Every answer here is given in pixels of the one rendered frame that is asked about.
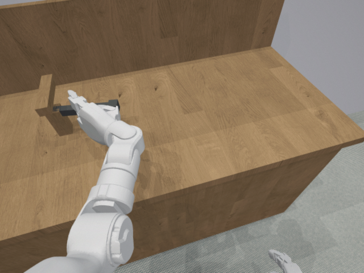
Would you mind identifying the left robot forearm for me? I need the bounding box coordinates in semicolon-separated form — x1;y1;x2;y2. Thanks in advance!
67;121;145;253

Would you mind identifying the tap lever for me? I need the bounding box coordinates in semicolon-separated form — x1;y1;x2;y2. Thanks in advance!
53;100;120;116

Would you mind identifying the left robot hand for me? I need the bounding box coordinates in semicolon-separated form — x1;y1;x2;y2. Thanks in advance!
68;90;121;145

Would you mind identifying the counter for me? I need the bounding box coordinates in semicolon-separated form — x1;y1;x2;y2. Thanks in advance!
0;0;364;273

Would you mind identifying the left robot upper arm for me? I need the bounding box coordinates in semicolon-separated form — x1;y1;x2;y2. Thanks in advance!
24;213;134;273

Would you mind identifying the right robot hand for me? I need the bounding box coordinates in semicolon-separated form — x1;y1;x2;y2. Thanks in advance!
268;250;302;273

